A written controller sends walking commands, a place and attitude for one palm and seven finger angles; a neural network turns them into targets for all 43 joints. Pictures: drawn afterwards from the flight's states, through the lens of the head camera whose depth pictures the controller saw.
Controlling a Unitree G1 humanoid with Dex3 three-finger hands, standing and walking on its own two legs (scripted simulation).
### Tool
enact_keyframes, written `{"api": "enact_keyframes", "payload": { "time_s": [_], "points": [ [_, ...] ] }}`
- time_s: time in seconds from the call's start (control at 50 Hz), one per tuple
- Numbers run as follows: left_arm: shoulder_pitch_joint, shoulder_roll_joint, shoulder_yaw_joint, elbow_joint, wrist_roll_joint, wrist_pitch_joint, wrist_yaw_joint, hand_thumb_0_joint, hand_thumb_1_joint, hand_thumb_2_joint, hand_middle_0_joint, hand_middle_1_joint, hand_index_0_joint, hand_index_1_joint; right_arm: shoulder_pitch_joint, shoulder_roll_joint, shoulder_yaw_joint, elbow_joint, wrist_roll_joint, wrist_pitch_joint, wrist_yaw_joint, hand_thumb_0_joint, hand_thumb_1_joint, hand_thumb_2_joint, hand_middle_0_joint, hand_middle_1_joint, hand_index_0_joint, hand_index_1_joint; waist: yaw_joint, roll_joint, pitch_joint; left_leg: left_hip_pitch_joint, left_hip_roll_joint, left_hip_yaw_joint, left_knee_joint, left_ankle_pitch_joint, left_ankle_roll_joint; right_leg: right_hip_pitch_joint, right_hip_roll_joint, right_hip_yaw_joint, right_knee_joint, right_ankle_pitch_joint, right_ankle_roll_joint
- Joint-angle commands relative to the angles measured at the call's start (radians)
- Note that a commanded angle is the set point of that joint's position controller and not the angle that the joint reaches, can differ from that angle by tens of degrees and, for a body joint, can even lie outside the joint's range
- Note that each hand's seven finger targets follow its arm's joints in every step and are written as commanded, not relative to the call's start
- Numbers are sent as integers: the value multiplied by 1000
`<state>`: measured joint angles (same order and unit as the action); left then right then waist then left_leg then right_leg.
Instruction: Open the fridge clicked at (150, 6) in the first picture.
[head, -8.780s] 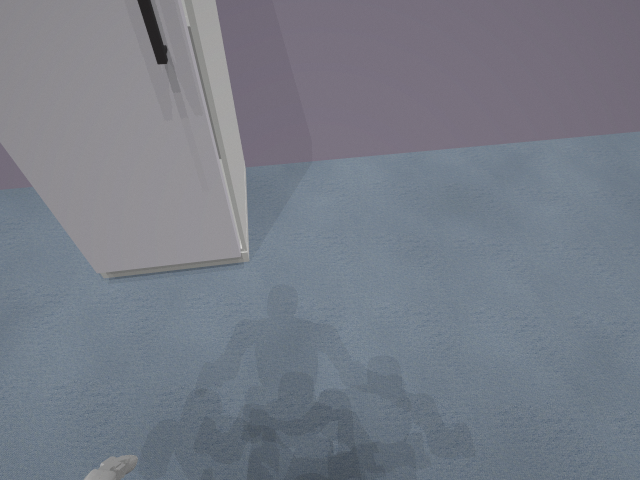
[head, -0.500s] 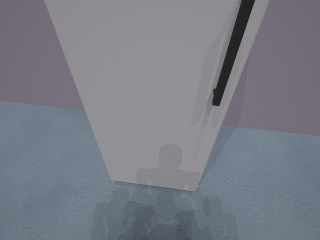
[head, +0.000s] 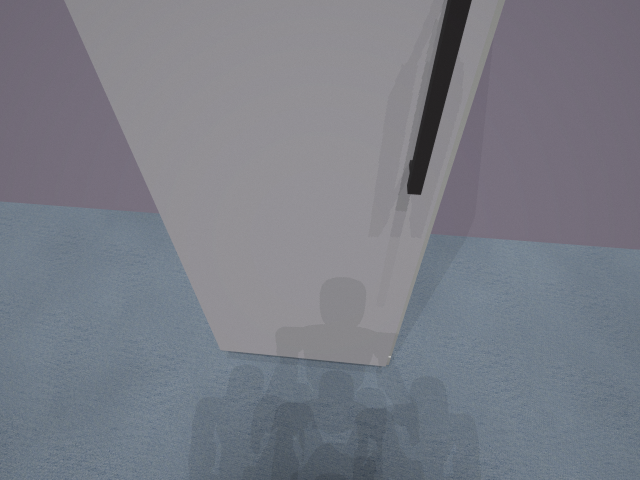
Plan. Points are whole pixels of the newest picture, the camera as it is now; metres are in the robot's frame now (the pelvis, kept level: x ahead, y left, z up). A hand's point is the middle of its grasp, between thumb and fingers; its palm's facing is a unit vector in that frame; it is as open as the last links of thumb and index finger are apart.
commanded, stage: come to a stop and stand still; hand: right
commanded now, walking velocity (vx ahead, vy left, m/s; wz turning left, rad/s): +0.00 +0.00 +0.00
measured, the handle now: (433, 93) +0.52 -0.11 +0.23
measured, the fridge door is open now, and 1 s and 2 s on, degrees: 0 0 0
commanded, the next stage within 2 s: look again from close up in 0.80 s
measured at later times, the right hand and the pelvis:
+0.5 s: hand out of the picture -0.05 -0.14 -0.17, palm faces +0.03 +0.99 -0.14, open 7.4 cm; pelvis -0.03 +0.01 +0.01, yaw +0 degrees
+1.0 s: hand out of the picture +0.02 -0.21 -0.16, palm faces +0.02 +0.96 -0.27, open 7.4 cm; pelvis -0.04 +0.00 +0.00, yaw -1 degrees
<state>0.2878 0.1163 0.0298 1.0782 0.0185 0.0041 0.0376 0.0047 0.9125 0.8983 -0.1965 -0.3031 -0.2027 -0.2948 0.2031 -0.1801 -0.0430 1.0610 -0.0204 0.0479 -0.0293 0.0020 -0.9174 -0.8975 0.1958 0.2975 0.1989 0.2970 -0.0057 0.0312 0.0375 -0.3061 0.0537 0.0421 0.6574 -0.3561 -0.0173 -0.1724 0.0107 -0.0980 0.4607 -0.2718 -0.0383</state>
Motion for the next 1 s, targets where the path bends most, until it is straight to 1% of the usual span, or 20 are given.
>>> {"api": "enact_keyframes", "payload": {
  "time_s": [0.0, 0.02, 0.04, 0.06, 0.08, 0.14, 0.2, 0.28, 0.32, 0.48, 0.5, 0.52, 0.54, 0.56, 0.6, 0.62, 0.66, 0.7, 0.8, 0.98],
  "points": [
    [38, 126, 20, -8, -12, -26, 3, 0, 900, 900, -200, -300, -200, -300, 95, -46, 10, 5, 7, -51, -9, 0, -900, -900, 200, 300, 200, 300, -10, -67, -52, 135, 41, -56, -285, 331, 5, 48, -165, 131, -42, 447, -29],
    [47, 105, 15, -6, -18, -28, 0, 0, 900, 900, -200, -300, -200, -300, 95, -64, 14, 17, 7, -58, -13, 0, -900, -900, 200, 300, 200, 300, 9, -32, -60, 166, 94, -96, -274, 449, 25, 26, -135, 113, -44, 351, 2],
    [46, 95, 12, -2, -19, -24, -4, 0, 900, 900, -200, -300, -200, -300, 86, -71, 17, 19, 8, -58, -14, 0, -900, -900, 200, 300, 200, 300, 16, -37, -37, 144, 114, -98, -266, 424, 34, 18, -121, 109, -78, 251, 16],
    [41, 97, 9, 7, -14, -14, -5, 0, 900, 900, -200, -300, -200, -300, 69, -76, 14, 25, 9, -62, -12, 0, -900, -900, 200, 300, 200, 300, 22, 80, -24, 103, 100, -115, -272, 361, 45, 30, -116, 102, -83, 174, 29],
    [41, 108, 7, 10, -12, -11, -5, 0, 900, 900, -200, -300, -200, -300, 65, -63, 21, 27, 11, -62, -10, 0, -900, -900, 200, 300, 200, 300, 22, 87, 0, 60, 97, -118, -297, 283, 45, 44, -114, 98, -95, 130, 29],
    [37, 101, -3, 28, -12, -15, -9, 0, 900, 900, -200, -300, -200, -300, 78, -50, 26, 35, 10, -57, -11, 0, -900, -900, 200, 300, 200, 300, 17, 17, 33, 45, 72, -109, -328, 159, 33, 29, -121, 109, -141, 87, 19],
    [35, 106, -7, 34, -11, -13, -11, 0, 900, 900, -200, -300, -200, -300, 105, -49, 28, 44, 9, -54, -12, 0, -900, -900, 200, 300, 200, 300, 9, -7, 62, 31, 63, -110, -349, 89, 29, 4, -119, 117, -162, 10, 17],
    [51, 98, -9, 38, -10, -15, -9, 0, 900, 900, -200, -300, -200, -300, 125, -38, 29, 52, 8, -56, -11, 0, -900, -900, 200, 300, 200, 300, 11, -36, 67, 30, 58, -104, -348, 83, 29, -17, -120, 122, -180, -29, 17],
    [58, 96, -9, 40, -9, -16, -9, 0, 900, 900, -200, -300, -200, -300, 140, -30, 29, 56, 8, -57, -12, 0, -900, -900, 200, 300, 200, 300, 8, -33, 49, 38, 57, -103, -346, 93, 29, -16, -121, 124, -177, -26, 16],
    [94, 77, -10, 51, -10, -20, -6, 0, 900, 900, -200, -300, -200, -300, 168, -9, 29, 64, 8, -61, -15, 0, -900, -900, 200, 300, 200, 300, 5, -36, 60, 38, 52, -96, -336, 106, 30, -38, -123, 127, -179, -30, 15],
    [25, 223, -5, -77, 2, -27, -22, 0, 900, 900, -200, -300, -200, -300, 136, -200, 37, -32, -14, -85, -9, 0, -900, -900, 200, 300, 200, 300, 31, 12, 156, 33, 26, -50, -269, 159, 46, -108, -83, 126, -134, 78, 31],
    [28, 198, 13, -97, 9, -51, -11, 0, 900, 900, -200, -300, -200, -300, 158, -118, 14, -32, -5, -88, -15, 0, -900, -900, 200, 300, 200, 300, 6, -35, -37, 88, 62, -84, -229, 93, 53, -90, -111, 147, -68, 18, 15],
    [45, 175, 13, -100, 8, -52, -6, 0, 900, 900, -200, -300, -200, -300, 160, -114, 20, -47, -4, -89, -14, 0, -900, -900, 200, 300, 200, 300, 17, -53, -132, 111, 71, -97, -228, 121, 65, -58, -100, 145, -25, 47, 7],
    [64, 148, 13, -102, 6, -47, -3, 0, 900, 900, -200, -300, -200, -300, 166, -95, 18, -56, -2, -86, -14, 0, -900, -900, 200, 300, 200, 300, 21, -27, -138, 96, 79, -113, -242, 100, 70, -60, -94, 133, 0, 42, 6],
    [97, 123, 5, -111, 10, -29, -7, 0, 900, 900, -200, -300, -200, -300, 160, -80, 23, -79, -2, -72, -16, 0, -900, -900, 200, 300, 200, 300, 31, 40, -54, 30, 80, -132, -273, 3, 76, -110, -79, 117, 25, -13, 2],
    [106, 125, 9, -113, 8, -23, -8, 0, 900, 900, -200, -300, -200, -300, 153, -90, 16, -89, -3, -69, -16, 0, -900, -900, 200, 300, 200, 300, 34, 50, 2, -9, 84, -139, -287, -40, 78, -136, -73, 110, 30, -31, 3],
    [107, 140, 13, -120, 4, -23, -10, 0, 900, 900, -200, -300, -200, -300, 144, -112, 10, -111, -3, -68, -16, 0, -900, -900, 200, 300, 200, 300, 33, 3, 46, -41, 76, -132, -279, -32, 82, -147, -80, 118, 11, -20, 0],
    [92, 155, 12, -128, 4, -28, -13, 0, 900, 900, -200, -300, -200, -300, 150, -119, 11, -125, -2, -72, -16, 0, -900, -900, 200, 300, 200, 300, 18, -25, 40, -7, 57, -112, -258, 41, 76, -146, -98, 133, -14, 8, -4],
    [35, 217, 18, -145, 0, -36, -16, 0, 900, 900, -200, -300, -200, -300, 128, -162, 6, -143, -1, -75, -12, 0, -900, -900, 200, 300, 200, 300, 4, -57, 45, 51, 47, -95, -245, 135, 66, -160, -118, 153, -65, 30, -7],
    [-47, 301, 28, -156, 2, -34, -28, 0, 900, 900, -200, -300, -200, -300, 55, -235, -1, -158, -3, -76, -1, 0, -900, -900, 200, 300, 200, 300, 7, -42, 28, 65, 58, -103, -296, 56, 55, -148, -123, 173, -141, -96, -3]
  ]
}}
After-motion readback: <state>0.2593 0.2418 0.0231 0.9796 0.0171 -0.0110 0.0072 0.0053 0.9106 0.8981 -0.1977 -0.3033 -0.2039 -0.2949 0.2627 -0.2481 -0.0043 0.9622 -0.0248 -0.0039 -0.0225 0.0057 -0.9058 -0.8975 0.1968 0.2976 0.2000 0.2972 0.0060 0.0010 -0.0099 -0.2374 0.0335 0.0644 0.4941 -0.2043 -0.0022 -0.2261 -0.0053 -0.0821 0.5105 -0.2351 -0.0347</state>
